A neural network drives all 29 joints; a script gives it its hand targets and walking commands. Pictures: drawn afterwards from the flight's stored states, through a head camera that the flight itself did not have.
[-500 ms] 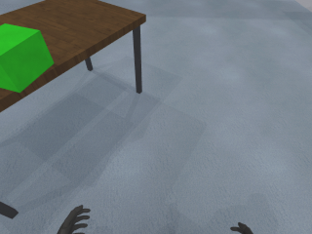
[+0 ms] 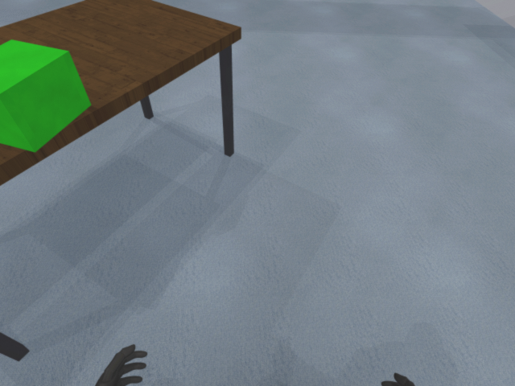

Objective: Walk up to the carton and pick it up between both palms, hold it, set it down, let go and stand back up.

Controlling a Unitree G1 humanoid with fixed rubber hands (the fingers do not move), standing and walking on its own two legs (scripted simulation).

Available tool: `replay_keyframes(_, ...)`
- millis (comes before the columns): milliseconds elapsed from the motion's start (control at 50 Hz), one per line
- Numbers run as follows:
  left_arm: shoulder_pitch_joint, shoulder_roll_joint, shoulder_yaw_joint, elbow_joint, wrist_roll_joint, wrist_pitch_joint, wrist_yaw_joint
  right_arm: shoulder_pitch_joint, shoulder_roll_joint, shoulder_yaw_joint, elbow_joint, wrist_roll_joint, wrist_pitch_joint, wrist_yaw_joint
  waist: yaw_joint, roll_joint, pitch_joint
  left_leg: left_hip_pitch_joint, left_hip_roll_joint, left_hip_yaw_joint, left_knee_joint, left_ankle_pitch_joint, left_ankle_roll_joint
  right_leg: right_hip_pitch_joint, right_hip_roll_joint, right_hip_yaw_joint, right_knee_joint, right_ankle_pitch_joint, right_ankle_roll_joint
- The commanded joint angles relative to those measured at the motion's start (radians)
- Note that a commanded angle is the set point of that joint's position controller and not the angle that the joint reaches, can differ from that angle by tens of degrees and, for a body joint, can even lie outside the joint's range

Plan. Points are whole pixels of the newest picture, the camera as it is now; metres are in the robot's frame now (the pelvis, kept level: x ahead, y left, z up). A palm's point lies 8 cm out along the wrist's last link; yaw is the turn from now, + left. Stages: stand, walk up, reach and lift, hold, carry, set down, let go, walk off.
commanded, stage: stand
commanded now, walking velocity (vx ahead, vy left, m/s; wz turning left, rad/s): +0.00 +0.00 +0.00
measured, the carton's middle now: (23, 94) +0.75 +0.62 +0.02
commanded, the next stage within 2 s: none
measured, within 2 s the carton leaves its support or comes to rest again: neither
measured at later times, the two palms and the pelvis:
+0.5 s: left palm out of the picture +0.10 +0.24 -0.10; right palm out of the picture +0.08 -0.25 -0.11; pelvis -0.01 +0.00 +0.00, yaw +0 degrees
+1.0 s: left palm out of the picture +0.09 +0.24 -0.11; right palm out of the picture +0.06 -0.26 -0.11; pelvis -0.02 +0.00 +0.00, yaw +0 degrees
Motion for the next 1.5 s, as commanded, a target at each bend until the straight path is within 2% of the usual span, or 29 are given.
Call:
replay_keyframes(0,-0.061,0.288,0.100,-0.001,0.019,-0.055,0.027,-0.054,-0.267,-0.096,-0.052,-0.024,-0.051,-0.017,-0.013,-0.034,-0.053,0.054,0.100,-0.104,-0.122,0.311,0.091,0.056,-0.090,0.108,-0.117,0.337,-0.095)
replay_keyframes(20,-0.055,0.282,0.098,0.002,0.017,-0.056,0.026,-0.050,-0.263,-0.095,-0.038,-0.032,-0.054,-0.015,0.003,-0.031,-0.062,0.052,0.101,-0.114,-0.126,0.307,0.099,0.065,-0.082,0.100,-0.105,0.331,-0.090)
replay_keyframes(40,-0.061,0.280,0.100,0.005,0.019,-0.056,0.025,-0.057,-0.271,-0.091,-0.043,-0.030,-0.054,-0.013,0.001,0.015,-0.053,0.048,0.099,-0.111,-0.137,0.318,0.096,0.063,-0.087,0.104,-0.112,0.324,-0.093)
replay_keyframes(80,-0.050,0.283,0.097,0.013,0.022,-0.053,0.025,-0.075,-0.274,-0.097,-0.039,-0.030,-0.054,-0.014,0.001,-0.007,-0.046,0.059,0.101,-0.107,-0.132,0.313,0.094,0.041,-0.092,0.109,-0.117,0.319,-0.099)
replay_keyframes(100,-0.048,0.291,0.099,0.006,0.020,-0.053,0.024,-0.053,-0.266,-0.092,-0.033,-0.026,-0.053,-0.013,-0.002,0.024,-0.039,0.036,0.117,-0.137,-0.156,0.289,0.105,0.057,-0.075,0.095,-0.101,0.305,-0.087)
replay_keyframes(260,-0.074,0.287,0.097,0.024,0.018,-0.051,0.024,-0.061,-0.262,-0.090,-0.025,-0.025,-0.056,-0.015,-0.007,-0.018,-0.041,0.047,0.091,-0.107,-0.145,0.270,0.088,0.043,-0.090,0.114,-0.131,0.281,-0.095)
replay_keyframes(320,-0.069,0.291,0.095,0.039,0.022,-0.049,0.024,-0.067,-0.268,-0.095,-0.021,-0.027,-0.054,-0.012,-0.004,0.013,-0.026,0.016,0.110,-0.137,-0.175,0.240,0.097,0.056,-0.073,0.099,-0.129,0.272,-0.089)
replay_keyframes(340,-0.064,0.279,0.094,0.040,0.022,-0.051,0.022,-0.068,-0.263,-0.086,-0.018,-0.027,-0.056,-0.013,-0.002,-0.024,-0.022,0.035,0.107,-0.127,-0.168,0.236,0.098,0.038,-0.075,0.107,-0.134,0.263,-0.090)
replay_keyframes(360,-0.057,0.285,0.092,0.047,0.019,-0.051,0.019,-0.058,-0.268,-0.088,-0.013,-0.030,-0.055,-0.011,-0.001,0.009,-0.012,0.022,0.108,-0.132,-0.179,0.220,0.096,0.048,-0.082,0.116,-0.147,0.249,-0.088)
replay_keyframes(400,-0.073,0.294,0.097,0.051,0.023,-0.052,0.022,-0.060,-0.266,-0.086,-0.009,-0.023,-0.051,-0.011,-0.010,-0.016,-0.019,0.042,0.097,-0.123,-0.168,0.244,0.089,0.040,-0.088,0.111,-0.148,0.268,-0.091)
replay_keyframes(420,-0.063,0.293,0.096,0.043,0.017,-0.052,0.022,-0.071,-0.269,-0.090,-0.010,-0.026,-0.052,-0.012,-0.004,0.019,-0.002,0.038,0.101,-0.132,-0.172,0.245,0.095,0.026,-0.078,0.121,-0.143,0.249,-0.092)
replay_keyframes(460,-0.070,0.293,0.100,0.052,0.025,-0.048,0.023,-0.074,-0.271,-0.090,-0.005,-0.026,-0.054,-0.015,0.002,-0.006,-0.004,0.012,0.107,-0.142,-0.179,0.196,0.096,0.038,-0.077,0.120,-0.149,0.226,-0.089)
replay_keyframes(480,-0.062,0.288,0.094,0.053,0.023,-0.050,0.022,-0.069,-0.276,-0.094,-0.011,-0.026,-0.052,-0.012,-0.011,0.011,0.013,0.014,0.101,-0.129,-0.193,0.201,0.085,0.030,-0.082,0.120,-0.156,0.201,-0.092)
replay_keyframes(500,-0.054,0.291,0.099,0.061,0.022,-0.052,0.020,-0.060,-0.275,-0.091,0.001,-0.029,-0.051,-0.011,0.002,0.024,0.000,0.028,0.097,-0.126,-0.183,0.193,0.086,0.033,-0.081,0.128,-0.150,0.210,-0.091)
replay_keyframes(560,-0.073,0.282,0.089,0.061,0.022,-0.051,0.021,-0.057,-0.267,-0.087,0.015,-0.020,-0.052,-0.010,0.002,-0.023,-0.009,0.042,0.095,-0.125,-0.178,0.209,0.084,0.033,-0.083,0.120,-0.175,0.223,-0.089)
replay_keyframes(600,-0.074,0.285,0.092,0.067,0.016,-0.054,0.023,-0.070,-0.268,-0.086,0.007,-0.026,-0.053,-0.013,-0.009,-0.005,-0.001,0.043,0.094,-0.127,-0.167,0.237,0.090,0.016,-0.084,0.132,-0.170,0.232,-0.087)
replay_keyframes(680,-0.066,0.290,0.094,0.073,0.021,-0.048,0.021,-0.069,-0.271,-0.084,0.020,-0.023,-0.049,-0.011,0.004,0.020,0.015,0.011,0.108,-0.156,-0.208,0.177,0.095,0.023,-0.072,0.119,-0.151,0.192,-0.089)
replay_keyframes(700,-0.054,0.286,0.096,0.083,0.020,-0.049,0.021,-0.087,-0.274,-0.089,0.020,-0.025,-0.051,-0.010,0.013,0.006,0.011,0.003,0.114,-0.148,-0.210,0.165,0.094,0.046,-0.075,0.114,-0.153,0.205,-0.084)
replay_keyframes(740,-0.074,0.285,0.092,0.078,0.023,-0.050,0.019,-0.076,-0.269,-0.086,0.021,-0.020,-0.052,-0.012,-0.005,-0.046,0.017,0.018,0.090,-0.123,-0.182,0.184,0.078,0.021,-0.093,0.152,-0.189,0.189,-0.092)
replay_keyframes(820,-0.086,0.294,0.094,0.088,0.020,-0.050,0.019,-0.064,-0.264,-0.081,0.040,-0.022,-0.049,-0.011,-0.012,0.007,-0.009,0.056,0.103,-0.137,-0.192,0.193,0.089,0.015,-0.084,0.131,-0.185,0.198,-0.085)
replay_keyframes(840,-0.067,0.295,0.096,0.089,0.017,-0.048,0.022,-0.082,-0.278,-0.087,0.030,-0.025,-0.050,-0.008,0.002,0.028,0.010,0.037,0.115,-0.147,-0.209,0.199,0.091,0.022,-0.074,0.124,-0.163,0.207,-0.083)
replay_keyframes(960,-0.092,0.290,0.092,0.099,0.023,-0.050,0.023,-0.088,-0.254,-0.081,0.032,-0.015,-0.052,-0.013,-0.009,-0.026,-0.012,0.044,0.093,-0.121,-0.169,0.240,0.079,0.039,-0.103,0.144,-0.197,0.254,-0.092)
replay_keyframes(1060,-0.075,0.290,0.089,0.111,0.018,-0.048,0.024,-0.095,-0.273,-0.083,0.041,-0.024,-0.047,-0.011,-0.006,0.003,0.021,0.053,0.092,-0.121,-0.195,0.208,0.080,0.010,-0.093,0.145,-0.212,0.214,-0.080)
replay_keyframes(1080,-0.075,0.294,0.090,0.115,0.019,-0.047,0.023,-0.082,-0.269,-0.083,0.048,-0.022,-0.046,-0.012,-0.006,-0.026,0.017,0.034,0.092,-0.119,-0.193,0.191,0.078,0.025,-0.089,0.144,-0.216,0.196,-0.079)
replay_keyframes(1280,-0.072,0.295,0.085,0.120,0.018,-0.045,0.017,-0.089,-0.272,-0.082,0.065,-0.018,-0.048,-0.010,-0.001,0.002,0.039,0.016,0.106,-0.148,-0.239,0.108,0.082,0.015,-0.085,0.135,-0.220,0.141,-0.078)
replay_keyframes(1320,-0.083,0.288,0.085,0.129,0.019,-0.046,0.018,-0.089,-0.274,-0.076,0.071,-0.019,-0.047,-0.011,-0.001,0.011,0.073,0.007,0.103,-0.149,-0.240,0.107,0.086,-0.004,-0.094,0.159,-0.236,0.126,-0.081)
replay_keyframes(1360,-0.089,0.311,0.091,0.137,0.022,-0.045,0.019,-0.081,-0.268,-0.082,0.072,-0.016,-0.043,-0.010,-0.007,-0.024,0.044,0.029,0.088,-0.128,-0.215,0.143,0.072,0.002,-0.092,0.149,-0.237,0.144,-0.078)
replay_keyframes(1400,-0.087,0.293,0.083,0.134,0.016,-0.051,0.017,-0.068,-0.265,-0.079,0.081,-0.017,-0.046,-0.007,-0.007,0.002,0.028,0.049,0.092,-0.138,-0.204,0.158,0.078,0.008,-0.100,0.164,-0.236,0.158,-0.084)
replay_keyframes(1480,-0.086,0.303,0.089,0.133,0.015,-0.051,0.018,-0.075,-0.260,-0.071,0.084,-0.018,-0.046,-0.010,-0.004,-0.007,0.047,0.029,0.101,-0.142,-0.221,0.168,0.085,0.011,-0.095,0.156,-0.227,0.181,-0.082)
